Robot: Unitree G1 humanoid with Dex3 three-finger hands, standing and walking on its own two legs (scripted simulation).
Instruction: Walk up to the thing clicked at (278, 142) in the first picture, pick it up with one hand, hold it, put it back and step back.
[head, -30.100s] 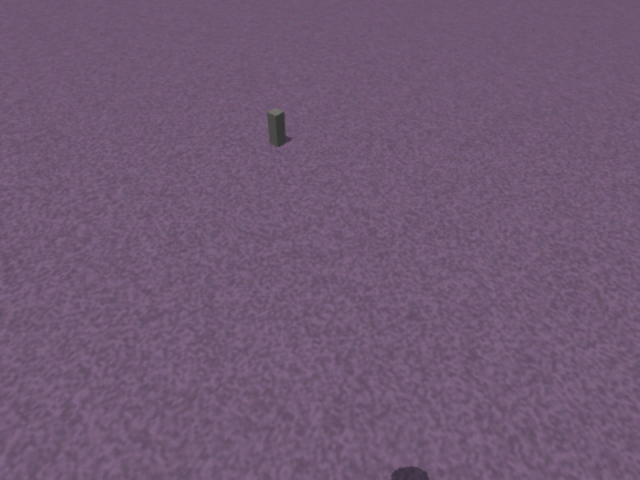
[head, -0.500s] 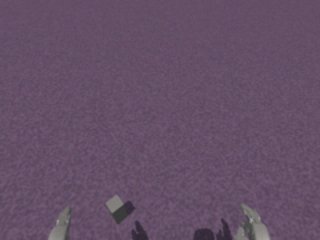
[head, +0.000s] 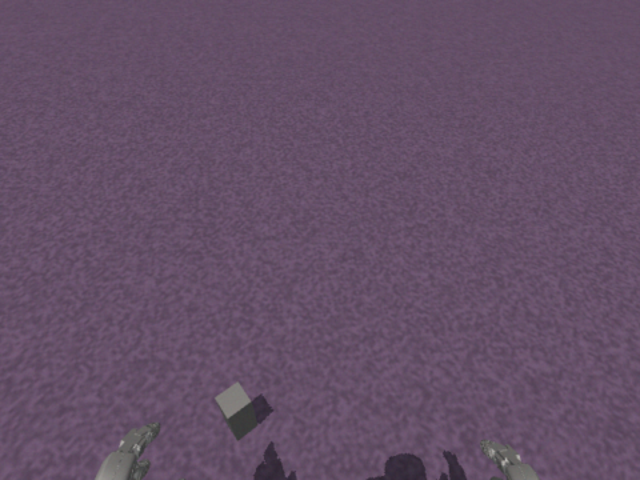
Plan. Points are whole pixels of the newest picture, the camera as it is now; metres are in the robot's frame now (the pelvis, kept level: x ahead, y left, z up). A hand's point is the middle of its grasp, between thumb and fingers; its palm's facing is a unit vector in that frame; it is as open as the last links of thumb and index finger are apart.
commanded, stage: stand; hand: left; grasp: from the side
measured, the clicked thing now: (237, 412) +0.43 +0.22 -0.64
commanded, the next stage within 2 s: none
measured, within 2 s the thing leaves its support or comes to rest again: neither
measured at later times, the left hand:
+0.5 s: hand out of the picture +0.06 +0.26 -0.12, palm faces -0.01 -0.94 -0.34, open 7.4 cm
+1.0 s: hand out of the picture +0.04 +0.25 -0.11, palm faces -0.02 -0.94 -0.34, open 7.4 cm
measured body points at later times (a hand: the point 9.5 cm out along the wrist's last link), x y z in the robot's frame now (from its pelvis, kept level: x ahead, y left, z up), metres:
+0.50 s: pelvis +0.00 +0.01 +0.04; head +0.00 +0.02 +0.49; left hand +0.06 +0.31 -0.09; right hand +0.07 -0.27 -0.10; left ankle +0.02 +0.13 -0.70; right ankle +0.00 -0.13 -0.70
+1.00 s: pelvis -0.01 +0.00 +0.05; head -0.01 +0.00 +0.50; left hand +0.04 +0.30 -0.09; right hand +0.05 -0.29 -0.09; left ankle +0.02 +0.13 -0.70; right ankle +0.00 -0.13 -0.70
